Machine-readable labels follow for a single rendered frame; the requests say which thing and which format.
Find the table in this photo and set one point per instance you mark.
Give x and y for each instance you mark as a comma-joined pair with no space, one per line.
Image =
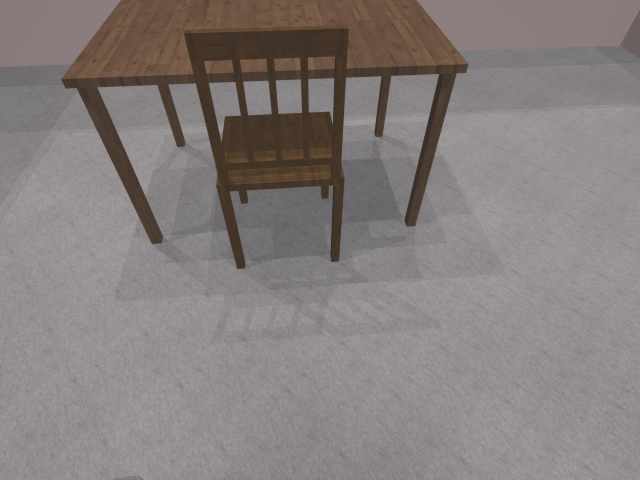
142,42

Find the chair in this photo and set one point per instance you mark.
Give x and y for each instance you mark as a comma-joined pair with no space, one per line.
274,151

